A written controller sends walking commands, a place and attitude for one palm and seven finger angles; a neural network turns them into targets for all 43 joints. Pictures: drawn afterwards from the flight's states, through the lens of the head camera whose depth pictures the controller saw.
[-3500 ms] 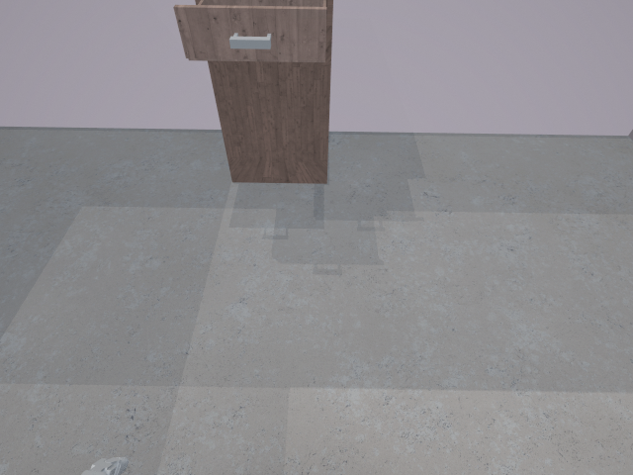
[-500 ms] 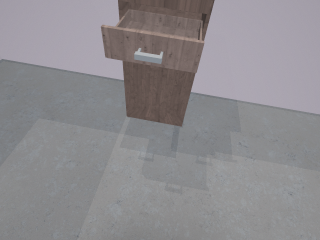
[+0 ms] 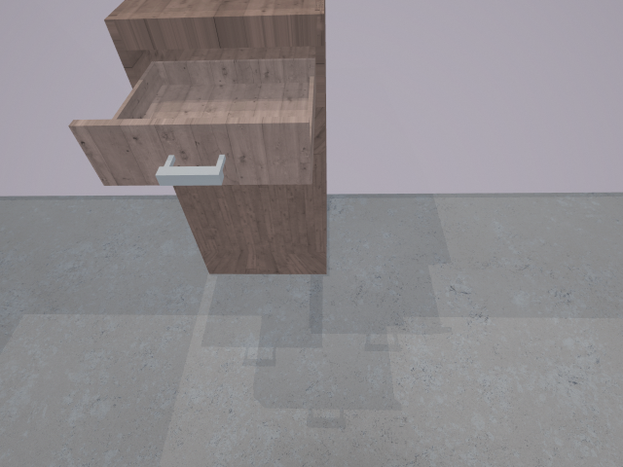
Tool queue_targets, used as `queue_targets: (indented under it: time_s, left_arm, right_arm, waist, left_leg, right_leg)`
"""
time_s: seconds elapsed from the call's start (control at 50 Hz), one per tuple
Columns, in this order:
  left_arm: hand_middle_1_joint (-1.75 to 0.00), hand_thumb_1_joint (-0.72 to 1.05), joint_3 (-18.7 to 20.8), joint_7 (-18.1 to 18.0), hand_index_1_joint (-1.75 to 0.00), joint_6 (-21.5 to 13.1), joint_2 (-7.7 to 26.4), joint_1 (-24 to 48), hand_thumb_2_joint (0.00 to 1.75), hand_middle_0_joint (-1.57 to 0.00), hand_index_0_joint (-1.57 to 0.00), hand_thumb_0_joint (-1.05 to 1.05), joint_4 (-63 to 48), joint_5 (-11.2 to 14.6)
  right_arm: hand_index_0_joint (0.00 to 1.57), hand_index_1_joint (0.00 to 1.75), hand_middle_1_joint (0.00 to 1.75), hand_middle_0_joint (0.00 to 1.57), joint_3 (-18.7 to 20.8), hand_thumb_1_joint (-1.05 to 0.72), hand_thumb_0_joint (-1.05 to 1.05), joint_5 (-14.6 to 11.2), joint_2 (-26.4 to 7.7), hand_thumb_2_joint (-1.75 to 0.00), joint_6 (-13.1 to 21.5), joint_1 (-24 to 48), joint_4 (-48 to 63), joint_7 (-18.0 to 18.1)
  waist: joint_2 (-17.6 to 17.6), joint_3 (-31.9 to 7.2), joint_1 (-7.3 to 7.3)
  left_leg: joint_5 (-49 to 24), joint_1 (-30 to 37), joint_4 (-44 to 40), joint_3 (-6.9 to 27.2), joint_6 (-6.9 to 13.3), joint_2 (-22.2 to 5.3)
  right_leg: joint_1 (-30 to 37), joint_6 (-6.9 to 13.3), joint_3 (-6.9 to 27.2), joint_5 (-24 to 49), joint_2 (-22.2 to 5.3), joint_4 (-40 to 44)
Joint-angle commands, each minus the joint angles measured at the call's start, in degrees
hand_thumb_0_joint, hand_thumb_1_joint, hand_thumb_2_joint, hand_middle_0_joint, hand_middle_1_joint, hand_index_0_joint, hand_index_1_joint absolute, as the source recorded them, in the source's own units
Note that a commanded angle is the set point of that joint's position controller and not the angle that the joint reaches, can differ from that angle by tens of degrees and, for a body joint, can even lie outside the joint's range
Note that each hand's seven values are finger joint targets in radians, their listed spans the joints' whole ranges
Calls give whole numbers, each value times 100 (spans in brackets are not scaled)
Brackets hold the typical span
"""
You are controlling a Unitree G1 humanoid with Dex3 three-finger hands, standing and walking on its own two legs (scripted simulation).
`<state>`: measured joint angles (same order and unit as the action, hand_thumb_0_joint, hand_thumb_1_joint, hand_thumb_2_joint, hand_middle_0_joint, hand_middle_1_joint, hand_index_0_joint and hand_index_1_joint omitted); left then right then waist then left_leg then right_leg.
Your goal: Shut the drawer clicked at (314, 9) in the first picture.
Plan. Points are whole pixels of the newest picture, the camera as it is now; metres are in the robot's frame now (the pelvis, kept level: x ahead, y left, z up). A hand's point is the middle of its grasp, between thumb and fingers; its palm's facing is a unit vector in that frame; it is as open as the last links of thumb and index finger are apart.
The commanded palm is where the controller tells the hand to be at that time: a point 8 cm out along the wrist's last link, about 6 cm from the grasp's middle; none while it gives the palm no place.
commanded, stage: take the last steps up to it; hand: left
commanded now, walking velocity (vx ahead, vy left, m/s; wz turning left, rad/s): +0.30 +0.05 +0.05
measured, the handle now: (193, 168) +0.59 +0.24 +0.05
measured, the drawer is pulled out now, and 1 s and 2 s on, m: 0.30 0.30 0.30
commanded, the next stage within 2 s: come to a stop and stand still in 0.68 s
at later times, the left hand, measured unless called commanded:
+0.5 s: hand out of the picture +0.07 +0.22 -0.18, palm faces +0.11 -0.99 -0.13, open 7.4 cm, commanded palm none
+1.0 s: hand (218, 337) +0.36 +0.19 -0.15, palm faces +0.03 -0.98 -0.22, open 7.2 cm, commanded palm none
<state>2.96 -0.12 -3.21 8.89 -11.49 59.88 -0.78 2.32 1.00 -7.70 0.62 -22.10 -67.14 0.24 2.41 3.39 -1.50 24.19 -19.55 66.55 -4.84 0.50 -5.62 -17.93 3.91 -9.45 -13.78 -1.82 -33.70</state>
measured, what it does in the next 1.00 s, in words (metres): walks ahead: left foot, then right foot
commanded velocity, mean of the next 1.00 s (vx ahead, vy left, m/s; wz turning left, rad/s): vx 0.11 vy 0.05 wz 0.00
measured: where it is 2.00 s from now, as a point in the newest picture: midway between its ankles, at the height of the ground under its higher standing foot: outside the picture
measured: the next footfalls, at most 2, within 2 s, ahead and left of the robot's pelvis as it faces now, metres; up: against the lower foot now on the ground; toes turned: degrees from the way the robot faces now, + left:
left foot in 0.40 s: +0.22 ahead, +0.16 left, +0.00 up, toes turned +11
right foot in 0.84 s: +0.34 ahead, -0.07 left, +0.00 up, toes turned -9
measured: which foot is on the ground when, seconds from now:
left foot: up 0.00-0.38, down 0.40-0.86, up 0.88-1.00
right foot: down 0.00-0.40, up 0.42-0.82, down 0.84-1.00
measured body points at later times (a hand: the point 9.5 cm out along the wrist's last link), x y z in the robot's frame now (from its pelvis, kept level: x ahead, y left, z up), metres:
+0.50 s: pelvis +0.15 +0.06 +0.00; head +0.16 +0.08 +0.45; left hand +0.07 +0.27 -0.16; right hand +0.23 -0.17 -0.13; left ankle +0.18 +0.15 -0.73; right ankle +0.08 -0.07 -0.67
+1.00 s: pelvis +0.25 +0.02 +0.01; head +0.27 +0.00 +0.46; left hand +0.35 +0.24 -0.13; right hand +0.21 -0.18 -0.17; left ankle +0.20 +0.15 -0.68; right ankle +0.30 -0.06 -0.73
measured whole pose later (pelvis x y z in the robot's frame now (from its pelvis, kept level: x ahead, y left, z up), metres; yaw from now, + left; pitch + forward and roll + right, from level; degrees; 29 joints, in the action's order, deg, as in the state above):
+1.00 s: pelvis +0.25 +0.02 +0.01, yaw +1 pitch -1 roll +1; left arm 2.0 -2.3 -1.5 6.4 -6.4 59.1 -0.7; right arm 2.2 0.0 -7.4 -1.7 -18.2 -65.2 2.1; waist 2.2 3.8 -2.1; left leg 30.8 -16.9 50.7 -3.6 -2.6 -2.4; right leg -16.4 3.1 -9.1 -12.9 -3.2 -30.8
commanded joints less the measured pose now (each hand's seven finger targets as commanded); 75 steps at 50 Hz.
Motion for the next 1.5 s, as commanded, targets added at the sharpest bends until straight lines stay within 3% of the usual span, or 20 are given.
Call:
queue_targets:
  time_s: [0.0,0.26,0.34,0.36,0.38,0.4,0.48,0.54,0.76,0.8,0.82,0.84,0.88,0.94,1.04,1.2,1.22,1.28,1.38,1.48]
  left_arm:
    - [-30,90,42,-110,-30,-79,539,-633,90,-20,-20,0,-37,-34]
    - [-30,90,115,-61,-30,-116,762,-1303,90,-20,-20,0,269,-79]
    - [-30,90,143,-56,-30,-8,748,-1159,90,-20,-20,0,292,-56]
    - [-30,90,104,-36,-30,13,562,-1206,90,-20,-20,0,272,-42]
    - [-30,90,45,-1,-30,30,208,-1325,90,-20,-20,0,151,-11]
    - [-30,90,26,-15,-30,8,235,-1055,90,-20,-20,0,-61,-43]
    - [-30,90,54,55,-30,63,195,-739,90,-20,-20,0,83,-64]
    - [-30,90,38,16,-30,192,83,-1024,90,-20,-20,0,166,-73]
    - [-30,90,5,5,-30,203,193,-241,90,-20,-20,0,-152,-77]
    - [-30,90,36,-86,-30,90,500,-852,90,-20,-20,0,81,-79]
    - [-30,90,65,-151,-30,34,884,-1085,90,-20,-20,0,187,-63]
    - [-30,90,46,-166,-30,49,1037,-1148,90,-20,-20,0,160,1]
    - [-30,90,45,-253,-30,80,975,-708,90,-20,-20,0,77,11]
    - [-30,90,102,-320,-30,208,928,-288,90,-20,-20,0,-82,-40]
    - [-30,90,220,-339,-30,328,1020,98,90,-20,-20,0,-417,-83]
    - [-30,90,236,-233,-30,449,1146,142,90,-20,-20,0,-492,-79]
    - [-30,90,194,-215,-30,478,1030,122,90,-20,-20,0,-477,-42]
    - [-30,90,81,-201,-30,620,523,25,90,-20,-20,0,-605,-44]
    - [-30,90,46,-128,-30,552,533,-601,90,-20,-20,0,-84,-54]
    - [-30,90,-106,-187,-30,502,406,-505,90,-20,-20,0,32,-29]
  right_arm:
    - [20,30,30,20,101,-90,0,59,-218,-90,46,-133,410,-35]
    - [20,30,30,20,103,-90,0,33,-351,-90,128,1328,1126,-196]
    - [20,30,30,20,100,-90,0,39,-470,-90,220,664,962,-131]
    - [20,30,30,20,143,-90,0,59,-736,-90,261,47,776,-72]
    - [20,30,30,20,287,-90,0,124,-1343,-90,289,-597,652,-8]
    - [20,30,30,20,303,-90,0,88,-1562,-90,227,-901,623,39]
    - [20,30,30,20,66,-90,0,16,-705,-90,343,222,802,137]
    - [20,30,30,20,63,-90,0,12,-617,-90,408,249,784,154]
    - [20,30,30,20,104,-90,0,63,-774,-90,205,-20,397,128]
    - [20,30,30,20,13,-90,0,-12,-461,-90,219,-48,339,134]
    - [20,30,30,20,-44,-90,0,-53,-217,-90,216,-229,380,119]
    - [20,30,30,20,-41,-90,0,-74,-258,-90,134,-329,377,162]
    - [20,30,30,20,39,-90,0,-122,-336,-90,-72,-274,386,228]
    - [20,30,30,20,75,-90,0,-104,-252,-90,-244,49,388,203]
    - [20,30,30,20,185,-90,0,-26,-363,-90,-413,153,700,101]
    - [20,30,30,20,104,-90,0,-37,-434,-90,-198,130,906,60]
    - [20,30,30,20,95,-90,0,-37,-515,-90,-164,44,853,63]
    - [20,30,30,20,171,-90,0,61,-1220,-90,-111,723,1217,108]
    - [20,30,30,20,14,-90,0,-17,-899,-90,-43,1207,1150,217]
    - [20,30,30,20,55,-90,0,-30,-892,-90,-25,677,799,240]
  waist:
    - [-748,68,31]
    - [-732,353,380]
    - [-462,211,40]
    - [119,-86,-200]
    - [1461,-445,-346]
    - [1651,-506,-420]
    - [126,106,55]
    - [221,-172,233]
    - [308,135,192]
    - [-484,-184,477]
    - [-1316,-551,391]
    - [-1082,-747,341]
    - [-1642,-827,239]
    - [-696,-528,234]
    - [-969,-470,159]
    - [-1252,-587,90]
    - [-878,-476,49]
    - [1630,190,144]
    - [426,13,391]
    - [394,-248,98]
  left_leg:
    - [-882,-966,50,285,-95,-343]
    - [-1008,-883,-2676,-55,-109,-148]
    - [-1164,849,-3794,-367,-1,169]
    - [-1051,1777,-4180,-29,106,-31]
    - [-981,2558,-4701,1661,528,-1332]
    - [-976,2606,-5270,2579,973,-1994]
    - [-1662,1210,-5560,1290,883,-1461]
    - [-3071,1230,-5437,495,881,-1189]
    - [-2374,1051,-4780,292,741,-1016]
    - [-2036,442,-3698,-99,238,-454]
    - [-567,-159,-3113,-371,-78,17]
    - [832,56,-2477,-165,-217,227]
    - [1096,91,-1727,229,-287,135]
    - [663,-137,-1121,415,-308,209]
    - [143,-231,-761,439,-391,287]
    - [-778,1017,-3746,0,-262,445]
    - [-1030,1411,-4307,77,-220,359]
    - [-328,-299,-5981,2354,656,-1398]
    - [-1496,538,-5514,1054,694,-665]
    - [-2680,1539,-5264,1284,928,-899]
  right_leg:
    - [173,434,1408,13,-1526,2482]
    - [964,550,1150,51,-1629,2447]
    - [377,281,759,2,-1248,1540]
    - [-7,108,460,179,-888,464]
    - [-986,-192,-59,-1011,-229,-1164]
    - [-1624,-244,145,-2103,29,-2414]
    - [-1573,-297,765,-694,-575,-3288]
    - [-1253,-439,697,-376,-564,-2806]
    - [54,-384,162,-9,-149,22]
    - [1465,-329,766,1792,-587,888]
    - [2140,20,1769,3870,-1657,954]
    - [2019,490,1925,5486,-2157,1090]
    - [1602,726,1898,6457,-2200,1020]
    - [1148,750,1465,5213,-1984,1111]
    - [490,700,1255,3114,-1837,1508]
    - [151,272,1310,270,-1305,1464]
    - [-233,53,1214,-280,-1104,1264]
    - [-399,-522,667,-1490,-71,-834]
    - [-578,-514,1006,-782,-57,-1975]
    - [-273,-598,826,-1199,-187,-590]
